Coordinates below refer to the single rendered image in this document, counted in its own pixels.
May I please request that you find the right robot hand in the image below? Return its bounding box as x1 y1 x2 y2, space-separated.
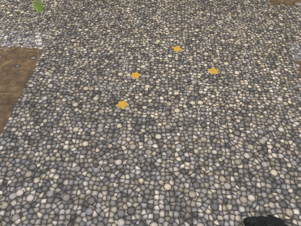
244 215 289 226

